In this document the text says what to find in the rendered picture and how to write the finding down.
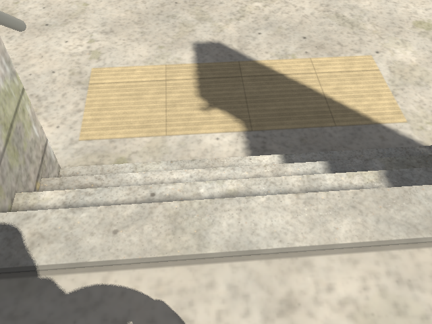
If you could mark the stairs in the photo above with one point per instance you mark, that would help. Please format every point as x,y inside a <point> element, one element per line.
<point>230,177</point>

